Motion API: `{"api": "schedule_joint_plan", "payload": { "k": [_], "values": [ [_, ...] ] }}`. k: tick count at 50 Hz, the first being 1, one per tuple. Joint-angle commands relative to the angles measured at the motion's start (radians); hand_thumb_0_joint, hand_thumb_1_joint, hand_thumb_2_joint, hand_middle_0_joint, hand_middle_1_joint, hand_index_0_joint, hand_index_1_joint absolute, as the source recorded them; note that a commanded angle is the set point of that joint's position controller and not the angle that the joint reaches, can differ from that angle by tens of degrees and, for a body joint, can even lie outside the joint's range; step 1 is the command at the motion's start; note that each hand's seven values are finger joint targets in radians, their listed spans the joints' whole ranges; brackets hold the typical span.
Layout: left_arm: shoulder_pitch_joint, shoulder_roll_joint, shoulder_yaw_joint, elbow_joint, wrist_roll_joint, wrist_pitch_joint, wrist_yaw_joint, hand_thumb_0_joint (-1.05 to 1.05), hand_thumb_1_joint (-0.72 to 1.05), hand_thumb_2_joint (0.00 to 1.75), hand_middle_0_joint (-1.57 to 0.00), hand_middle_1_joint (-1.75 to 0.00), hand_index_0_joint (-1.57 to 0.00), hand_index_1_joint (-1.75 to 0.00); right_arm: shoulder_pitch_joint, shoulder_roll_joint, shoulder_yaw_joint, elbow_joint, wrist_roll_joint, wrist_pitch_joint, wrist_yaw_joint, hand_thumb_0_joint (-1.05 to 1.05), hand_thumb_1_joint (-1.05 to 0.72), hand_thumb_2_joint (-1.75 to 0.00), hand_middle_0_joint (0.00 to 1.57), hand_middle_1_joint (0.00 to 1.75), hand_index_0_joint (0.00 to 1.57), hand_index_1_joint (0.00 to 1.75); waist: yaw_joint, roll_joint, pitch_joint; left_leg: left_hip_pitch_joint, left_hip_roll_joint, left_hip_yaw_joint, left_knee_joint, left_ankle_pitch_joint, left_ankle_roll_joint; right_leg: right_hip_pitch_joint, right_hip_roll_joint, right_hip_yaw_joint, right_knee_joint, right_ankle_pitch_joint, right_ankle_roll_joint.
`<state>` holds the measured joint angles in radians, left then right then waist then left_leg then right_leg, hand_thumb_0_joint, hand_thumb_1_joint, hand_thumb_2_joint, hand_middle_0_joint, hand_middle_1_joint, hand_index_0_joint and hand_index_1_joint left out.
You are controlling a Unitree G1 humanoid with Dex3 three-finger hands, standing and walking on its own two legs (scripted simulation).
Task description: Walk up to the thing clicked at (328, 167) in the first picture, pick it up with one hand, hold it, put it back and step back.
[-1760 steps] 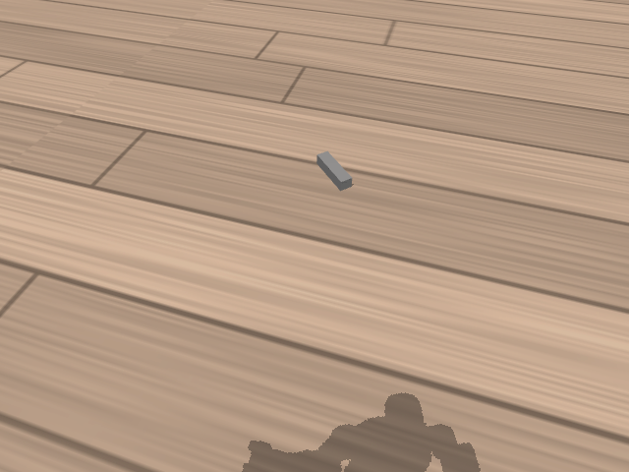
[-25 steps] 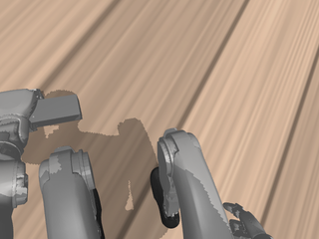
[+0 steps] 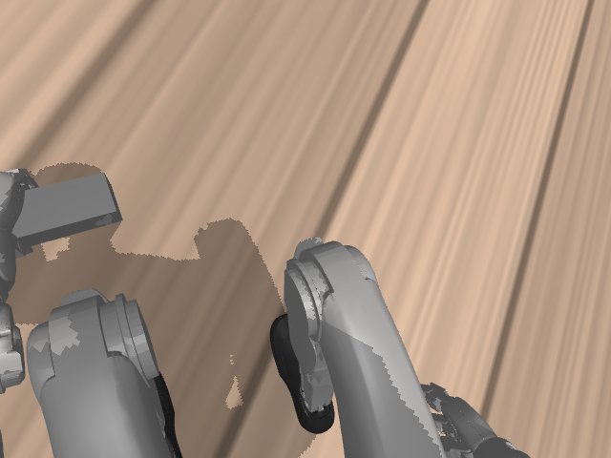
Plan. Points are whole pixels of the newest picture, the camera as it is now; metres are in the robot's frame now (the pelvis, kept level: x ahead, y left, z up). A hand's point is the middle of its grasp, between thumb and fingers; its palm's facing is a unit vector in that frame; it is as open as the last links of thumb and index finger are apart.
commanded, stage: rest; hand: left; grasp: from above
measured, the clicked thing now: (26, 219) +0.43 +0.27 -0.25
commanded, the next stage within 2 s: open in 0.76 s
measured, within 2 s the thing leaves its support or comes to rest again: rests again in 0.18 s
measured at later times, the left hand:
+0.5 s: hand (11, 230) +0.42 +0.29 -0.23, palm faces -0.43 -0.13 -0.89, open 8.9 cm
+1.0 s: hand (11, 228) +0.42 +0.29 -0.24, palm faces -0.43 -0.13 -0.89, open 9.1 cm
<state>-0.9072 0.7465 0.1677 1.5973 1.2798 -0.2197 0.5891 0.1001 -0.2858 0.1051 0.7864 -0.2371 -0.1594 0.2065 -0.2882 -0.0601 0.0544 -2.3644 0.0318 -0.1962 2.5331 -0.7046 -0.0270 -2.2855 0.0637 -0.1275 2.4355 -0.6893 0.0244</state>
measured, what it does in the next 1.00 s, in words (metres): stands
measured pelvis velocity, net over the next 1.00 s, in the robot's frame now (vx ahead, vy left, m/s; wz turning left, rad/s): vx -0.01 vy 0.01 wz -0.06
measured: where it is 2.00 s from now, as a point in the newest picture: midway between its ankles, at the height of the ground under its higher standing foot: (238, 420)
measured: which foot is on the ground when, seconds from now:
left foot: down 0.00-1.00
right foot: down 0.00-1.00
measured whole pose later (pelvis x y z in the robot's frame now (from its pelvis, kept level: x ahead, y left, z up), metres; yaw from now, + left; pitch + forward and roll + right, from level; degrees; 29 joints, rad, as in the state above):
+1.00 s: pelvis -0.01 +0.01 +0.00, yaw -4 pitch +25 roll -12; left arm -0.96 0.88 0.12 1.78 1.28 -0.24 0.71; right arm 0.08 -0.33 0.24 0.77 -0.29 -0.29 0.30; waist -0.35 -0.12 0.13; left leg -2.34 0.04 -0.26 2.57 -0.71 -0.01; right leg -2.23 0.09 -0.18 2.41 -0.66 0.05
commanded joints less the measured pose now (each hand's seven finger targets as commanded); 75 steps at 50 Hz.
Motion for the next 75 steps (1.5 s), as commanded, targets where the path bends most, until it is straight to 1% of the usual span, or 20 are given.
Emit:
{"api": "schedule_joint_plan", "payload": {
  "k": [1,7,11,14,17,18,21,22,24,25,28,29,31,33,34,43,52,58,68,75],
  "values": [
    [-0.255,0.3,0.053,-0.115,-0.001,-0.02,0.064,0.0,0.79,0.68,-1.07,-0.63,-1.11,-0.59,0.212,-0.288,-0.066,0.0,-0.006,-0.011,0.003,0.0,-0.89,-0.89,0.2,0.3,0.2,0.3,0.003,0.353,-0.693,0.458,-0.005,0.122,-0.218,0.2,0.048,0.399,0.035,-0.085,-0.245,0.256,-0.048],
    [-0.291,0.272,0.016,-0.106,0.007,-0.034,0.089,0.0,0.84,0.66,-1.1,-0.61,-1.15,-0.57,0.184,-0.299,-0.047,-0.005,-0.016,-0.037,0.019,0.0,-0.89,-0.9,0.2,0.3,0.2,0.3,-0.03,0.393,-0.644,0.479,-0.005,0.107,-0.207,0.184,0.039,0.345,0.037,-0.108,-0.223,0.239,-0.056],
    [-0.262,0.3,0.043,-0.116,0.014,-0.034,0.124,0.0,0.87,0.67,-1.12,-0.61,-1.16,-0.57,0.181,-0.309,-0.05,0.011,-0.028,-0.046,0.025,0.0,-0.89,-0.89,0.2,0.3,0.2,0.3,-0.02,0.422,-0.66,0.496,0.0,0.104,-0.21,0.206,0.033,0.356,0.041,-0.112,-0.221,0.256,-0.055],
    [-0.291,0.218,-0.037,-0.024,0.005,-0.022,0.127,0.0,0.87,0.65,-1.11,-0.61,-1.16,-0.56,0.177,-0.292,-0.028,0.028,-0.032,-0.056,0.043,0.0,-0.89,-0.89,0.2,0.3,0.2,0.3,-0.056,0.398,-0.608,0.459,0.003,0.095,-0.207,0.163,0.039,0.327,0.045,-0.116,-0.225,0.232,-0.048],
    [-0.3,0.316,0.014,-0.055,0.005,-0.018,0.147,0.0,0.85,0.67,-1.12,-0.59,-1.16,-0.56,0.18,-0.322,-0.025,0.015,-0.03,-0.07,0.047,0.0,-0.89,-0.9,0.2,0.3,0.2,0.3,-0.047,0.417,-0.634,0.497,0.005,0.092,-0.205,0.204,0.037,0.365,0.044,-0.116,-0.222,0.274,-0.048],
    [-0.28,0.26,-0.024,-0.009,-0.002,-0.011,0.145,0.0,0.86,0.64,-1.12,-0.61,-1.16,-0.56,0.182,-0.308,-0.02,0.038,-0.031,-0.073,0.052,0.0,-0.89,-0.89,0.2,0.3,0.2,0.3,-0.043,0.407,-0.61,0.48,0.005,0.091,-0.209,0.181,0.036,0.349,0.048,-0.115,-0.222,0.252,-0.049],
    [-0.319,0.288,-0.018,-0.003,-0.008,-0.009,0.148,0.0,0.86,0.68,-1.14,-0.6,-1.17,-0.56,0.164,-0.328,-0.012,0.008,-0.032,-0.094,0.064,0.0,-0.89,-0.9,0.2,0.3,0.2,0.3,-0.068,0.386,-0.59,0.462,0.006,0.082,-0.2,0.177,0.039,0.355,0.046,-0.124,-0.219,0.254,-0.047],
    [-0.321,0.262,-0.046,0.02,-0.011,-0.009,0.145,0.0,0.86,0.67,-1.14,-0.6,-1.17,-0.56,0.166,-0.326,-0.009,0.015,-0.028,-0.1,0.068,0.0,-0.9,-0.9,0.2,0.3,0.2,0.3,-0.068,0.386,-0.565,0.453,0.004,0.082,-0.206,0.148,0.039,0.337,0.045,-0.126,-0.226,0.223,-0.047],
    [-0.308,0.32,-0.002,0.013,-0.01,-0.011,0.152,0.0,0.87,0.66,-1.14,-0.59,-1.18,-0.56,0.17,-0.341,-0.007,0.007,-0.033,-0.108,0.068,0.0,-0.9,-0.9,0.2,0.3,0.2,0.3,-0.066,0.389,-0.583,0.477,0.005,0.075,-0.216,0.161,0.036,0.352,0.045,-0.137,-0.226,0.232,-0.046],
    [-0.293,0.26,-0.059,0.029,-0.015,-0.007,0.143,0.0,0.85,0.65,-1.13,-0.59,-1.17,-0.55,0.16,-0.325,0.0,0.015,-0.027,-0.108,0.071,0.0,-0.9,-0.9,0.2,0.3,0.2,0.3,-0.057,0.396,-0.569,0.463,0.006,0.077,-0.221,0.15,0.036,0.348,0.049,-0.129,-0.234,0.219,-0.049],
    [-0.29,0.325,-0.01,0.041,-0.012,-0.009,0.148,0.0,0.84,0.63,-1.12,-0.58,-1.15,-0.54,0.164,-0.343,0.001,0.001,-0.028,-0.115,0.074,0.0,-0.9,-0.9,0.2,0.3,0.2,0.3,-0.068,0.374,-0.568,0.46,0.009,0.071,-0.214,0.17,0.038,0.372,0.048,-0.134,-0.229,0.244,-0.045],
    [-0.31,0.293,-0.039,0.041,-0.007,-0.009,0.144,0.0,0.83,0.63,-1.11,-0.58,-1.15,-0.55,0.153,-0.335,0.005,-0.009,-0.029,-0.118,0.079,0.0,-0.9,-0.9,0.2,0.3,0.2,0.3,-0.07,0.381,-0.561,0.447,0.009,0.073,-0.208,0.159,0.039,0.365,0.051,-0.128,-0.226,0.237,-0.046],
    [-0.292,0.324,-0.011,0.06,-0.011,-0.01,0.147,0.0,0.82,0.63,-1.11,-0.57,-1.14,-0.54,0.163,-0.335,0.016,-0.004,-0.031,-0.121,0.082,0.0,-0.9,-0.9,0.2,0.3,0.2,0.3,-0.076,0.37,-0.563,0.461,0.011,0.068,-0.204,0.182,0.039,0.383,0.052,-0.137,-0.229,0.263,-0.041],
    [-0.307,0.294,-0.041,0.062,-0.019,-0.011,0.143,0.0,0.81,0.65,-1.11,-0.58,-1.14,-0.55,0.146,-0.344,0.012,-0.011,-0.033,-0.129,0.084,0.0,-0.9,-0.9,0.2,0.3,0.2,0.3,-0.081,0.362,-0.549,0.451,0.012,0.065,-0.21,0.161,0.04,0.375,0.055,-0.134,-0.238,0.243,-0.042],
    [-0.286,0.328,-0.017,0.058,-0.018,-0.011,0.15,0.0,0.81,0.65,-1.12,-0.57,-1.14,-0.55,0.155,-0.348,0.013,-0.005,-0.03,-0.126,0.083,0.0,-0.9,-0.9,0.2,0.3,0.2,0.3,-0.074,0.363,-0.564,0.458,0.014,0.063,-0.213,0.178,0.04,0.397,0.058,-0.135,-0.247,0.256,-0.041],
    [-0.292,0.333,-0.036,0.099,-0.013,-0.018,0.15,0.0,0.78,0.63,-1.09,-0.56,-1.11,-0.54,0.143,-0.348,0.047,-0.019,-0.044,-0.128,0.089,0.0,-0.9,-0.9,0.2,0.3,0.2,0.3,-0.096,0.368,-0.515,0.452,0.017,0.05,-0.218,0.155,0.039,0.376,0.056,-0.15,-0.238,0.237,-0.041],
    [-0.302,0.339,-0.06,0.06,-0.014,-0.018,0.169,0.0,0.06,0.77,-0.58,-0.69,-0.57,-0.7,0.118,-0.364,0.044,-0.016,-0.045,-0.136,0.088,0.0,-0.89,-0.9,0.2,0.3,0.2,0.3,-0.084,0.405,-0.529,0.472,0.024,0.039,-0.233,0.135,0.031,0.38,0.065,-0.148,-0.238,0.216,-0.049],
    [-0.312,0.313,-0.077,0.05,-0.021,-0.007,0.175,0.0,-0.22,0.81,-0.35,-0.78,-0.34,-0.78,0.132,-0.371,0.042,-0.027,-0.041,-0.149,0.099,0.0,-0.89,-0.9,0.2,0.3,0.2,0.3,-0.101,0.396,-0.529,0.479,0.023,0.042,-0.222,0.151,0.033,0.377,0.064,-0.153,-0.243,0.24,-0.043],
    [-0.278,0.35,-0.035,0.08,-0.031,0.023,0.139,0.0,-0.47,1.01,-0.16,-0.93,-0.13,-0.96,0.143,-0.371,0.046,-0.027,-0.032,-0.165,0.114,0.0,-0.89,-0.9,0.2,0.3,0.2,0.3,-0.089,0.433,-0.508,0.502,0.022,0.027,-0.243,0.173,0.023,0.359,0.053,-0.164,-0.216,0.253,-0.046],
    [-0.28,0.339,-0.056,0.033,-0.05,-0.007,0.115,0.0,-0.56,1.04,-0.06,-0.99,-0.04,-1.01,0.147,-0.379,0.04,-0.028,-0.022,-0.159,0.109,0.0,-0.88,-0.9,0.2,0.3,0.2,0.3,-0.085,0.407,-0.533,0.477,0.023,0.042,-0.222,0.185,0.033,0.402,0.061,-0.147,-0.24,0.269,-0.043]
  ]
}}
